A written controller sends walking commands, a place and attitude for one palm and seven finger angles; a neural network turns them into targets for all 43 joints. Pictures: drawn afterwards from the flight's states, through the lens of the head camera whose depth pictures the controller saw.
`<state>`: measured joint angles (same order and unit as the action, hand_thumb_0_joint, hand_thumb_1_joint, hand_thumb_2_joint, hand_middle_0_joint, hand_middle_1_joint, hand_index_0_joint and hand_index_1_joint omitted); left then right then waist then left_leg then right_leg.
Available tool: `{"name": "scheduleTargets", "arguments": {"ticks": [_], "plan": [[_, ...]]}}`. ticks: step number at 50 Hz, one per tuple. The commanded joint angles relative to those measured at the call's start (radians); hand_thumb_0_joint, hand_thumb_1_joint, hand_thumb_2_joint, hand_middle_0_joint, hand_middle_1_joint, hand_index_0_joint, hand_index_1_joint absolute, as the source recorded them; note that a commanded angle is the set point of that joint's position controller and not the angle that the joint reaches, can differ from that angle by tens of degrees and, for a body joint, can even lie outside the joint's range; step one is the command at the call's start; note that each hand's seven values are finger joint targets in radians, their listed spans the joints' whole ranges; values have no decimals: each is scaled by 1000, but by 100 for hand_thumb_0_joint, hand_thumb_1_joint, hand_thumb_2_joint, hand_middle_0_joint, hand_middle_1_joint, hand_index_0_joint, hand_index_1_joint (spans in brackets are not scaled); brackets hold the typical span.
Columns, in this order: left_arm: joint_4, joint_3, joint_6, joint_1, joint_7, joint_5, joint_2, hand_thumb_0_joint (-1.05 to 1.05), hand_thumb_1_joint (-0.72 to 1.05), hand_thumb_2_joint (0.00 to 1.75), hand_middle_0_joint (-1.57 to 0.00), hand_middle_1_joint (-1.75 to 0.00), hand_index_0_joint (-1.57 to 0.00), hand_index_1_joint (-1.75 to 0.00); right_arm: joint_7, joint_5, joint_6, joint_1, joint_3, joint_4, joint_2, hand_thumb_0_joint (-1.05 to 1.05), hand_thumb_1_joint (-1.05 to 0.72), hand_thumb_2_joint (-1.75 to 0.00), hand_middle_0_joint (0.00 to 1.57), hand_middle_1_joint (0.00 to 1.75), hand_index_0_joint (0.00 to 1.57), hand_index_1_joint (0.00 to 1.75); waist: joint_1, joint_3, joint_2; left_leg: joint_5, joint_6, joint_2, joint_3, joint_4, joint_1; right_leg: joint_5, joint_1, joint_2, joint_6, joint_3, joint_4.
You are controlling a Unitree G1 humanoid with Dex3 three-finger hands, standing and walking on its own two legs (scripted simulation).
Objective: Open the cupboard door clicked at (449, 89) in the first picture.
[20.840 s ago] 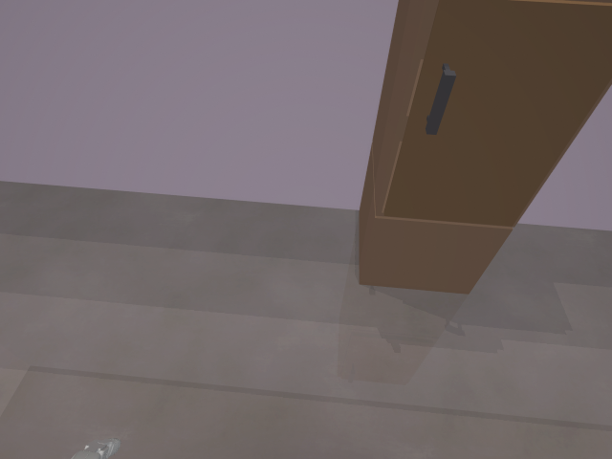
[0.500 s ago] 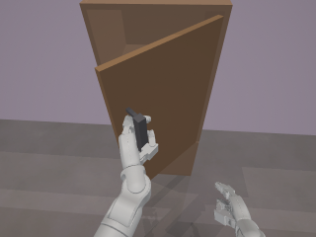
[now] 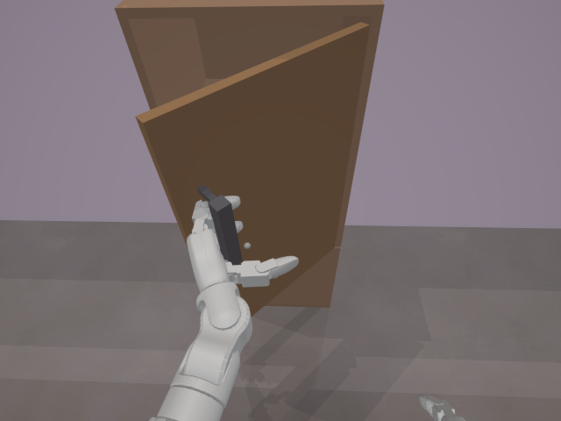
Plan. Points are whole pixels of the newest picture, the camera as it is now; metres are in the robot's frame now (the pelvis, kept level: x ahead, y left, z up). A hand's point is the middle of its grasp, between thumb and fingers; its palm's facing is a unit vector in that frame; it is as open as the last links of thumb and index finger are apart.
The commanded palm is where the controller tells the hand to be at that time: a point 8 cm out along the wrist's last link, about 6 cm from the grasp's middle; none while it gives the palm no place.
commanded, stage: open thumb and fingers to let go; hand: left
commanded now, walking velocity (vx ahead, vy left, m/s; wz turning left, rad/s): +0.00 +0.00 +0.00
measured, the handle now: (219, 227) +0.37 +0.11 +0.09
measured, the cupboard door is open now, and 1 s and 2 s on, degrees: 44 48 47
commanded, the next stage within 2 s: slide the hand sideways off the handle in 0.28 s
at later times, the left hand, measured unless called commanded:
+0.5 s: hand (243, 262) +0.31 +0.06 +0.08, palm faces +0.05 -1.00 -0.08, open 15.3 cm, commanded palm +0.29 +0.10 +0.08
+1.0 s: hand (225, 291) +0.27 +0.08 +0.08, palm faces -0.11 -0.99 -0.01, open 16.2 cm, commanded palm +0.25 +0.15 +0.08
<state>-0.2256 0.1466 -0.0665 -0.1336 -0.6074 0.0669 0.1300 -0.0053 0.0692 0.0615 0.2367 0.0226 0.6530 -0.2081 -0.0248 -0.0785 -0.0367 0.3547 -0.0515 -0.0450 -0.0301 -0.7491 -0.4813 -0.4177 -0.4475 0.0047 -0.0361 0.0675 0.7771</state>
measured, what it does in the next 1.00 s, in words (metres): stands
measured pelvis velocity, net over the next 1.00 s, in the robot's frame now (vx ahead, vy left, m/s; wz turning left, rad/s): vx -0.01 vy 0.02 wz -0.03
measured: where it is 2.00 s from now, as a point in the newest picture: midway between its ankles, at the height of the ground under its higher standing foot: outside the picture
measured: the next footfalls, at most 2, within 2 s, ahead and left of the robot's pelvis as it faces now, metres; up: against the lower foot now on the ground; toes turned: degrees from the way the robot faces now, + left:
none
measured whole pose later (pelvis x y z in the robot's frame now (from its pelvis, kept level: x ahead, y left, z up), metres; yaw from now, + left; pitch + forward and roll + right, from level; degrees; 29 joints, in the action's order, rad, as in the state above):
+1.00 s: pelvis -0.01 +0.02 +0.00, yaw -2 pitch +3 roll +0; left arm -0.03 0.17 -0.18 0.09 -0.08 -0.06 -0.06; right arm 0.00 0.00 -0.03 0.23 -0.03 0.54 -0.21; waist -0.01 -0.04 -0.03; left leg 0.36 -0.02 -0.04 0.01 -0.77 -0.46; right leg -0.40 -0.43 0.02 0.00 0.02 0.78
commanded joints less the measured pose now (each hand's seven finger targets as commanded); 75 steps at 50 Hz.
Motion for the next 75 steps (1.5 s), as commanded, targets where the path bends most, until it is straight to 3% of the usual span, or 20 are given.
{"name": "scheduleTargets", "arguments": {"ticks": [1,13,19,20,21,23,24,26,29,33,34,38,42,46,51,53,60,67,72,75], "plan": [[193,15,-82,-287,-32,41,53,0,-50,30,-25,-90,-25,-90,-5,0,-67,-145,15,-163,-53,0,-90,-90,20,30,20,30,22,-206,138,-176,60,58,48,40,82,257,71,23,24,-51,-183],[164,54,-66,-335,-55,58,105,0,-50,30,-15,-30,-15,-30,8,-1,-66,-152,13,-165,-48,0,-90,-90,20,30,20,30,15,-229,93,-203,54,43,38,32,100,241,26,-3,5,-3,-124],[172,56,-56,-396,-66,47,114,0,-50,30,-15,-30,-15,-30,12,-2,-62,-167,7,-169,-45,0,-90,-90,20,30,20,30,14,-239,84,-192,51,42,29,33,98,217,13,-8,2,5,-108],[157,266,-98,-328,159,139,32,0,-50,30,-15,-30,-15,-30,13,-9,-44,-87,6,-145,-77,0,-90,-90,20,30,20,30,-62,-186,169,-220,71,45,24,37,122,321,-12,-6,3,-28,-98],[228,182,-154,-381,279,94,-53,0,-50,30,-15,-30,-15,-30,1,-22,-49,-83,12,-189,-76,0,-90,-90,20,30,20,30,-35,-245,135,-241,79,50,32,29,128,378,18,1,3,-34,-91],[266,181,-211,-413,459,35,-105,0,-50,30,-15,-30,-15,-30,-18,-36,-61,-76,1,-209,-81,0,-90,-90,20,30,20,30,-38,-288,46,-234,82,55,36,27,176,389,35,5,2,-37,-82],[252,167,-220,-404,527,-20,-102,0,-50,30,-15,-30,-15,-30,-25,-46,-71,-82,-9,-218,-78,0,-90,-90,20,30,20,30,-33,-280,35,-218,80,57,31,32,180,371,32,0,2,-30,-85],[198,129,-198,-381,578,-128,-62,0,-50,30,-15,-30,-15,-30,-35,-70,-93,-108,-26,-233,-72,0,-90,-90,20,30,20,30,-26,-206,49,-127,70,53,19,61,158,257,4,-12,8,-9,-113],[176,47,-171,-346,535,-201,-63,0,-50,30,-15,-30,-15,-30,-32,-77,-126,-119,-30,-233,-78,0,-90,-90,20,30,20,30,5,-178,92,-68,60,52,10,97,139,157,6,-17,12,3,-136],[233,-4,-183,-205,469,-140,-127,0,-50,30,-15,-30,-15,-30,-3,-67,-141,-92,-16,-245,-85,0,-90,-90,20,30,20,30,45,-230,126,-153,58,46,22,101,138,232,62,-15,10,2,-115],[259,12,-187,-176,461,-124,-115,0,-50,30,-15,-30,-15,-30,5,-65,-141,-97,-17,-256,-80,0,-90,-90,20,30,20,30,45,-220,93,-158,59,45,32,102,141,244,59,-12,10,-2,-114],[320,-28,-196,-53,456,-101,-171,0,-50,30,-15,-30,-15,-30,14,-62,-135,-97,-12,-278,-82,0,-90,-90,20,30,20,30,64,-205,114,-156,62,43,47,106,118,251,93,-13,9,-14,-123],[380,-33,-192,-46,467,-95,-198,0,-50,30,-15,-30,-15,-30,6,-64,-130,-112,-17,-282,-80,0,-90,-90,20,30,20,30,40,-131,64,-91,63,44,56,108,104,184,49,-13,14,-25,-145],[418,-33,-180,-14,494,-124,-198,0,-50,30,-15,-30,-15,-30,-7,-67,-139,-118,-19,-282,-82,0,-90,-90,20,30,20,30,32,-132,62,-75,64,48,50,103,115,164,42,-16,16,-23,-151],[439,-65,-174,57,525,-152,-220,0,-50,30,-15,-30,-15,-30,-16,-68,-156,-115,-20,-277,-85,0,-90,-90,20,30,20,30,33,-140,95,-99,63,52,45,95,110,205,55,-15,22,-23,-144],[461,-85,-177,135,536,-152,-240,0,-50,30,-15,-30,-15,-30,-14,-69,-162,-113,-17,-285,-84,0,-90,-90,20,30,20,30,50,-158,77,-129,64,53,49,91,115,241,75,-16,20,-24,-134],[507,-123,-174,190,580,-172,-280,0,-50,30,-15,-30,-15,-30,-21,-70,-170,-109,-21,-293,-85,0,-90,-90,20,30,20,30,40,-130,78,-139,65,60,51,67,91,286,70,-9,28,-39,-129],[563,-185,-177,359,636,-217,-307,0,-50,30,-15,-30,-15,-30,-27,-74,-189,-98,-20,-308,-84,0,-90,-90,20,30,20,30,58,-155,73,-189,62,66,51,48,76,387,108,-5,34,-42,-108],[610,-227,-201,416,671,-232,-355,0,-50,30,-15,-30,-15,-30,-32,-76,-205,-84,-15,-310,-93,0,-90,-90,20,30,20,30,47,-142,80,-182,63,68,47,25,48,402,94,0,42,-56,-100],[631,-205,-224,388,709,-241,-355,0,-50,30,-15,-30,-15,-30,-40,-78,-224,-77,-11,-305,-103,0,-90,-90,20,30,20,30,20,-127,77,-151,67,68,40,2,39,347,49,1,47,-67,-105]]}}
